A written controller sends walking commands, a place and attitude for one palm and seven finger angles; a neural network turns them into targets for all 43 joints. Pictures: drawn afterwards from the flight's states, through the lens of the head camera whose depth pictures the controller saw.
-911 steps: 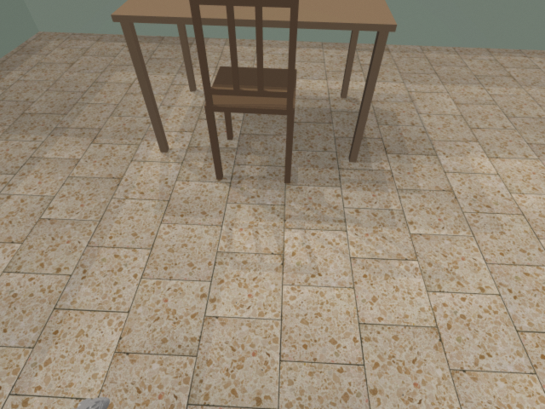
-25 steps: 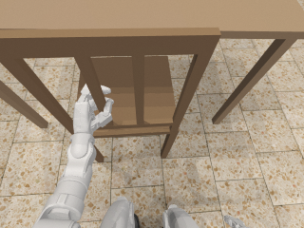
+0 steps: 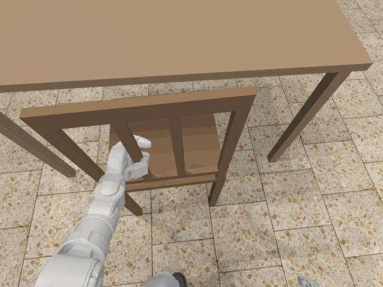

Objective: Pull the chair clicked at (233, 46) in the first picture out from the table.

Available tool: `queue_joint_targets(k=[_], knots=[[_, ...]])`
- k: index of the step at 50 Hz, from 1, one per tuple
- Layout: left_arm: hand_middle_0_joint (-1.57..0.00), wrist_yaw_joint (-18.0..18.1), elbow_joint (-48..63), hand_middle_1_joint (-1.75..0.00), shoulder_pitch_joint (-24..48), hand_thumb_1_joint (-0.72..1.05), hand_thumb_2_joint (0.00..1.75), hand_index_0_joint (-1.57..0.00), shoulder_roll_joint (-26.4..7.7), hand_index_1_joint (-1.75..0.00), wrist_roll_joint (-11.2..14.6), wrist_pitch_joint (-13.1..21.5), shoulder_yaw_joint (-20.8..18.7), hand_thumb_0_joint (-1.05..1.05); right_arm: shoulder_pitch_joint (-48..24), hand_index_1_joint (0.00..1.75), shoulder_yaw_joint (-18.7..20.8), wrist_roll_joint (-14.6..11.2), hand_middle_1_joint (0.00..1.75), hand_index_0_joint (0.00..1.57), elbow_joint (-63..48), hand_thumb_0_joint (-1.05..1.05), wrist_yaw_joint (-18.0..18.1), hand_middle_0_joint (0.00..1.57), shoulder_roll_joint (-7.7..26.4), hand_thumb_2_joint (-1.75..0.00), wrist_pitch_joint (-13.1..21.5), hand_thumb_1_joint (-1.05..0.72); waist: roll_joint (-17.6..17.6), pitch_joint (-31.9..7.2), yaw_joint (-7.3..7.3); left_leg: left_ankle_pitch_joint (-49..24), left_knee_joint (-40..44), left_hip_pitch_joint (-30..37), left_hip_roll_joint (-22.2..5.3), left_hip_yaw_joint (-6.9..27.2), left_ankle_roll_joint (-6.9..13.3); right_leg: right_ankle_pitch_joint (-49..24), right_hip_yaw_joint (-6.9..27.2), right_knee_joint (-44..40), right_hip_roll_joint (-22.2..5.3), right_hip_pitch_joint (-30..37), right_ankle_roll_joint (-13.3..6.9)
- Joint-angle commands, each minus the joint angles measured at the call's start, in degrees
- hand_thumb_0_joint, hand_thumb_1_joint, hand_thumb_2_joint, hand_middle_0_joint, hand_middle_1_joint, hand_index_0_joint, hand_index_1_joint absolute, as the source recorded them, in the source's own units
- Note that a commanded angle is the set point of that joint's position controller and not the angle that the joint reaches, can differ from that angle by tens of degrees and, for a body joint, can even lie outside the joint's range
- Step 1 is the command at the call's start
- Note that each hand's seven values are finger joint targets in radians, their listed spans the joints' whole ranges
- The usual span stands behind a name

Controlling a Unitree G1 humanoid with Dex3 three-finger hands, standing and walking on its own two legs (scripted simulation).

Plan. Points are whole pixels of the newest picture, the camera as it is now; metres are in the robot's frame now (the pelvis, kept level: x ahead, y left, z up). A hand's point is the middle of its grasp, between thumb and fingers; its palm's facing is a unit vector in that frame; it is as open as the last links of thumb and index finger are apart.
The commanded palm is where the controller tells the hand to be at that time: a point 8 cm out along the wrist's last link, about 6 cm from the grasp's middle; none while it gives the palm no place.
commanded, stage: step backward, pulling the chair out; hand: left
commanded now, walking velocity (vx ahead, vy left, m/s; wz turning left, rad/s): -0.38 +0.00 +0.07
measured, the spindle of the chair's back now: (136, 155) +0.41 +0.13 -0.07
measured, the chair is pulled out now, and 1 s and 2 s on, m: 0.02 0.09 0.22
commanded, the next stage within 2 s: none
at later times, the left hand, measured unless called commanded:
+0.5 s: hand (143, 175) +0.35 +0.11 -0.06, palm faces -0.05 -0.99 -0.12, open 5.4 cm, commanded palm +0.34 +0.16 -0.06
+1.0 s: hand (143, 195) +0.31 +0.11 -0.06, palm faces -0.12 -0.98 -0.14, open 5.3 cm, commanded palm +0.28 +0.16 -0.06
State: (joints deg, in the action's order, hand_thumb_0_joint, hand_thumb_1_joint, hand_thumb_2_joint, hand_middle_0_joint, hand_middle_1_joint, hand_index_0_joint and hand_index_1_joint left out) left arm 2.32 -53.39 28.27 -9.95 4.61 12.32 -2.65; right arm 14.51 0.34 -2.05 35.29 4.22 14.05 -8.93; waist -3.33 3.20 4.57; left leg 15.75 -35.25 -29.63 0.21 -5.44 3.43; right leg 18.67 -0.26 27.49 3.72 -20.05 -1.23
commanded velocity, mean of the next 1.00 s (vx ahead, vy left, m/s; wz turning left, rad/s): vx -0.38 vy -0.04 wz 0.07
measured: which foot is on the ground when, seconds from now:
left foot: down 0.00-0.60, up 0.62-0.84, down 0.86-1.00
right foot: down 0.00-0.20, up 0.22-0.50, down 0.52-1.00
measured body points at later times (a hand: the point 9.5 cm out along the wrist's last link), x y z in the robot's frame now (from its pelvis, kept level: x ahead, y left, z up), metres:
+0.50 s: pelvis -0.01 +0.00 +0.01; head +0.10 -0.01 +0.44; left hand +0.35 +0.16 -0.05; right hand +0.06 -0.22 -0.14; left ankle -0.02 +0.07 -0.73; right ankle +0.01 -0.13 -0.72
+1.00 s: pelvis -0.07 +0.02 +0.00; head +0.06 +0.03 +0.43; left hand +0.31 +0.16 -0.05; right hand +0.06 -0.26 -0.11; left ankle -0.09 +0.17 -0.73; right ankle -0.01 -0.13 -0.73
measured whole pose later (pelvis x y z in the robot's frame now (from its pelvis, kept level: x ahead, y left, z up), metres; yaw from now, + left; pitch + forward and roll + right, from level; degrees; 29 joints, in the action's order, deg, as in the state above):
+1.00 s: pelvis -0.07 +0.02 +0.00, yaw +1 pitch +5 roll +1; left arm 4.9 -44.5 29.2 -9.0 1.5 7.4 2.6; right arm 6.1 3.2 -1.0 33.9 6.4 15.3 -5.0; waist 2.2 13.3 4.5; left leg 15.3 -27.9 -17.4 -2.7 -2.4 -2.4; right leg 7.2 -1.2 31.4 -5.4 -27.0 1.6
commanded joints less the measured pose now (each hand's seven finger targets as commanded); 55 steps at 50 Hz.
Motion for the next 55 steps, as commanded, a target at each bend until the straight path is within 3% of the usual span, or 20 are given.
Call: queue_joint_targets(k=[1,4,7,9,10,11,15,22,26,28,30,32,34,38,44,46,47,50,52,55], knots=[[-0.50,0.1,11.2,-1.45,10.2,0.90,0.90,-0.50,-9.5,-1.45,-2.8,1.5,0.1,0.00,1.8,0.30,2.5,-1.7,0.30,0.20,-7.1,0.00,1.7,0.20,8.9,-0.90,0.8,-0.90,8.0,-28.9,-1.63,-5.5,-3.4,1.4,-3.4,6.5,-3.2,-77.7,9.0,3.4,-16.0,31.2,0.2],[-0.50,0.4,12.1,-1.45,9.8,0.90,0.90,-0.50,-11.9,-1.45,-2.8,1.3,-1.3,0.00,0.9,0.30,2.8,-1.7,0.30,0.20,-6.4,0.00,2.3,0.20,9.7,-0.90,0.9,-0.90,4.0,-26.2,-1.74,-13.3,2.4,6.0,-3.2,5.6,-3.0,-69.8,6.5,4.0,-14.4,28.8,1.6],[-0.50,0.6,12.8,-1.45,11.8,0.90,0.90,-0.50,-9.7,-1.45,-3.2,2.7,0.1,0.00,2.6,0.30,3.0,-0.7,0.30,0.20,-4.4,0.00,2.1,0.20,9.8,-0.90,1.3,-0.90,1.4,-27.3,-0.66,-45.5,3.5,23.2,-4.8,7.9,-1.1,-55.0,2.8,5.7,-8.0,14.3,2.9],[-0.50,0.5,12.9,-1.45,11.0,0.90,0.90,-0.50,-8.3,-1.45,-3.1,3.1,0.6,0.00,3.6,0.30,3.5,0.6,0.30,0.20,-3.1,0.00,0.8,0.20,9.1,-0.90,2.2,-0.90,-4.6,-28.6,-0.33,-74.6,4.3,41.6,-10.7,16.2,1.3,-15.6,1.7,10.9,-3.3,-4.1,1.9],[-0.50,0.6,13.5,-1.45,10.5,0.90,0.90,-0.50,-7.2,-1.45,-3.2,3.2,0.5,0.00,3.2,0.30,3.5,1.9,0.30,0.20,-3.1,0.00,-0.4,0.20,7.8,-0.90,3.0,-0.90,-9.2,-28.2,-0.86,-80.5,5.1,48.3,-13.5,19.2,0.8,3.4,1.6,12.5,-2.6,-10.4,0.9],[-0.50,0.8,13.8,-1.45,10.9,0.90,0.90,-0.50,-6.9,-1.45,-3.7,3.0,0.1,0.00,2.4,0.30,3.4,3.0,0.30,0.20,-2.9,0.00,-1.2,0.20,7.0,-0.90,3.6,-0.90,-11.5,-27.2,-1.59,-80.1,4.9,50.7,-14.4,19.3,0.3,8.0,1.8,13.6,-3.1,-12.8,0.3],[-0.50,1.4,14.4,-1.45,10.8,0.90,0.90,-0.50,-7.2,-1.45,-3.7,2.8,-0.4,0.00,3.1,0.30,2.7,2.9,0.30,0.20,-3.4,0.00,-1.8,0.20,6.1,-0.90,5.4,-0.90,-7.8,-26.1,-1.61,-74.7,4.3,51.0,-14.5,17.8,0.6,2.1,-0.1,9.3,-3.1,-10.9,0.0],[-0.50,1.9,14.2,-1.45,13.7,0.90,0.90,-0.50,-7.8,-1.45,-3.1,2.2,-0.6,0.00,-0.2,0.30,2.0,1.9,0.30,0.20,-3.0,0.00,-0.3,0.20,6.3,-0.90,8.8,-0.90,-7.6,-17.9,-1.45,-55.1,7.8,30.2,-15.7,16.4,1.3,-4.5,1.3,6.6,-5.6,3.6,-0.3],[-0.50,2.3,11.7,-1.45,15.5,0.90,0.90,-0.50,-7.7,-1.45,-3.7,2.7,-0.7,0.00,0.7,0.30,2.3,1.6,0.30,0.20,-0.4,0.00,0.4,0.20,6.4,-0.90,10.1,-0.90,-3.3,-19.2,-1.67,-46.2,3.8,23.0,-12.8,15.4,-0.2,-17.5,2.8,2.8,-7.7,9.4,-0.6],[-0.50,2.4,11.3,-1.45,15.7,0.90,0.90,-0.50,-8.8,-1.45,-4.1,3.3,-1.0,0.00,2.7,0.30,3.0,0.8,0.30,0.20,0.7,0.00,0.9,0.20,6.8,-0.90,10.0,-0.90,2.5,-22.7,-1.10,-35.3,-2.2,18.5,-8.0,11.9,-3.2,-39.0,5.5,0.2,-12.0,12.9,-2.2],[-0.50,2.6,8.8,-1.45,14.0,0.90,0.90,-0.50,-11.5,-1.45,-2.9,2.9,-3.1,0.00,2.2,0.30,3.8,-0.2,0.30,0.20,0.8,0.00,1.9,0.20,7.6,-0.90,9.7,-0.90,10.7,-27.4,-1.87,5.6,-14.0,8.2,0.1,9.4,-6.4,-64.3,14.8,-0.8,-23.3,23.0,-8.4],[-0.50,2.2,8.8,-1.45,14.8,0.90,0.90,-0.50,-10.4,-1.45,-3.0,0.8,-2.2,0.00,-1.5,0.30,3.0,-0.3,0.30,0.20,0.3,0.00,2.0,0.20,7.1,-0.90,10.2,-0.90,9.1,-24.9,-3.42,16.8,-19.9,1.6,-0.5,13.9,-5.8,-62.2,15.2,-0.2,-28.5,22.7,-9.7],[-0.50,2.9,10.1,-1.45,14.0,0.90,0.90,-0.50,-11.4,-1.45,-3.6,0.2,-3.1,0.00,-2.3,0.30,2.8,0.0,0.30,0.20,1.0,0.00,2.4,0.20,7.5,-0.90,10.0,-0.90,5.2,-25.6,-2.69,14.6,-16.7,1.4,-1.1,14.2,-6.0,-62.4,12.9,0.8,-27.9,24.8,-8.9],[-0.50,3.3,12.3,-1.45,11.3,0.90,0.90,-0.50,-7.9,-1.45,-2.6,-1.5,-0.6,0.00,-3.5,0.30,2.5,-0.3,0.30,0.20,-0.3,0.00,3.0,0.20,7.6,-0.90,8.1,-0.90,9.5,-26.5,-2.79,7.6,-2.8,4.0,-1.9,10.0,-6.7,-65.5,6.8,2.5,-24.5,29.6,-5.6],[-0.50,2.4,19.4,-1.45,11.9,0.90,0.90,-0.50,-3.8,-1.45,-2.7,-1.5,4.7,0.00,-1.9,0.30,4.6,-0.8,0.30,0.20,-4.0,0.00,3.8,0.20,9.3,-0.90,4.7,-0.90,10.8,-27.4,-0.68,-30.5,7.9,23.4,-7.4,4.7,-4.9,-46.4,-0.9,2.3,-12.0,18.0,1.7],[-0.50,2.2,22.5,-1.45,12.9,0.90,0.90,-0.50,-2.2,-1.45,-4.0,-0.3,5.7,0.00,-2.6,0.30,4.4,0.6,0.30,0.20,-4.8,0.00,3.0,0.20,8.3,-0.90,4.7,-0.90,-3.7,-27.7,-0.35,-46.7,7.7,28.7,-9.3,6.2,-4.4,-40.2,-2.7,6.3,-9.2,11.6,2.3],[-0.50,2.0,22.4,-1.45,11.6,0.90,0.90,-0.50,-2.1,-1.45,-4.3,0.0,5.4,0.00,-2.8,0.30,4.5,1.1,0.30,0.20,-5.0,0.00,2.3,0.20,7.8,-0.90,4.8,-0.90,-8.3,-27.8,-0.61,-51.8,7.5,29.8,-10.8,7.9,-3.5,-28.4,-2.5,8.7,-7.8,8.6,2.0],[-0.50,1.6,22.2,-1.45,10.1,0.90,0.90,-0.50,-2.2,-1.45,-4.6,1.2,4.3,0.00,-3.1,0.30,4.6,2.2,0.30,0.20,-5.2,0.00,0.4,0.20,6.8,-0.90,5.7,-0.90,-11.7,-23.8,-1.56,-52.7,8.1,29.7,-15.7,10.9,0.1,-2.9,-2.3,11.6,-5.2,2.1,1.2],[-0.50,1.9,20.3,-1.45,13.1,0.90,0.90,-0.50,-2.4,-1.45,-5.3,2.2,4.3,0.00,-2.1,0.30,4.4,2.5,0.30,0.20,-3.5,0.00,-0.3,0.20,6.1,-0.90,7.0,-0.90,-11.0,-20.3,-1.11,-55.7,4.9,30.9,-16.0,10.7,0.3,-6.3,-1.5,6.9,-5.3,1.5,0.7],[-0.50,2.3,15.3,-1.45,16.9,0.90,0.90,-0.50,-4.1,-1.45,-6.4,3.7,3.4,0.00,1.1,0.30,4.3,2.3,0.30,0.20,-0.7,0.00,-0.3,0.20,5.7,-0.90,7.5,-0.90,-5.0,-21.8,0.19,-51.8,-0.9,29.3,-12.7,8.3,-2.6,-28.5,-0.2,-1.9,-6.5,8.5,0.3]])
